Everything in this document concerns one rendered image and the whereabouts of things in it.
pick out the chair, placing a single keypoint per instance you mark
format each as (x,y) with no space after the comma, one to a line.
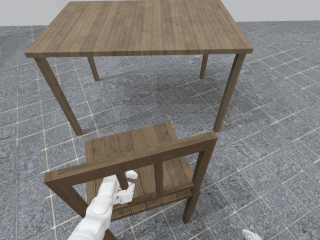
(157,156)

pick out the table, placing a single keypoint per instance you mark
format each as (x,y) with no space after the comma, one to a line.
(140,28)

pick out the robot left forearm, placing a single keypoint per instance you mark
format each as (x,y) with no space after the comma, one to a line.
(96,221)

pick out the right robot hand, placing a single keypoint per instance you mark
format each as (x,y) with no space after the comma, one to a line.
(250,235)

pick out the left robot hand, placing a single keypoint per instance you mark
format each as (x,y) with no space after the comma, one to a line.
(110,185)

